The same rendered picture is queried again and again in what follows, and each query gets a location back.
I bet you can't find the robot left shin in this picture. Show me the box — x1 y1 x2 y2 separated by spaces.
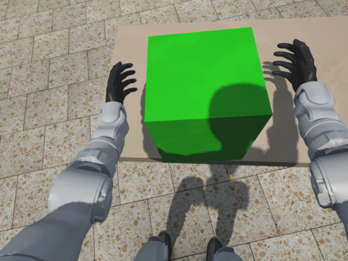
148 236 164 243

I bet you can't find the right robot upper arm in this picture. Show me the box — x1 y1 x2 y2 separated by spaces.
309 152 348 242

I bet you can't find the robot left foot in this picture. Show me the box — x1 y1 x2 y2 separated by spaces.
158 232 171 261

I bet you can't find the left robot upper arm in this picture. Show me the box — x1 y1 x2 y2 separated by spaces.
0 167 113 261

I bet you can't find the carton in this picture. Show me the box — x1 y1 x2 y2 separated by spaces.
144 27 272 163

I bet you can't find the left robot hand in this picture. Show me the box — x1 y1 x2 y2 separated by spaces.
105 61 137 104

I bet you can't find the table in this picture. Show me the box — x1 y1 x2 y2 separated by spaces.
95 16 348 167

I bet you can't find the left robot forearm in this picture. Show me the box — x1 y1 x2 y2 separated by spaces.
48 101 129 211

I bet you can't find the right robot forearm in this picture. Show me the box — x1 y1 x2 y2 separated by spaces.
294 81 348 161

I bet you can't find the right robot hand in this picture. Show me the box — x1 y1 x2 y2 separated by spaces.
272 39 318 93

